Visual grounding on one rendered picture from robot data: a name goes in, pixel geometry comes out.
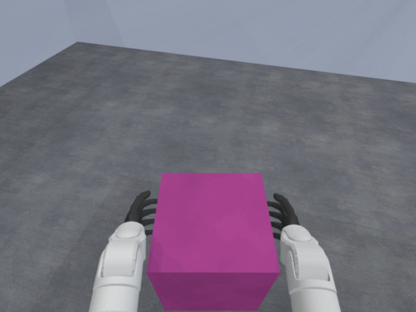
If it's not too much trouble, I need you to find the carton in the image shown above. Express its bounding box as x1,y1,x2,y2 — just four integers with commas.
146,173,280,311

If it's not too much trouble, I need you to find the robot left forearm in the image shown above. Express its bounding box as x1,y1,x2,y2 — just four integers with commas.
88,222,146,312

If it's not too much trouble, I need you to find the robot right forearm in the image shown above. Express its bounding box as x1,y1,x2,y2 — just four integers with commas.
280,224,341,312

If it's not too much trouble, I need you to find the left robot hand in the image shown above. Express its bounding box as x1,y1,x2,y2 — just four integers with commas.
124,190,158,236

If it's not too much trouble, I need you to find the right robot hand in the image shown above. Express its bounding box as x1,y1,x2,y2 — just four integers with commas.
267,193,300,240

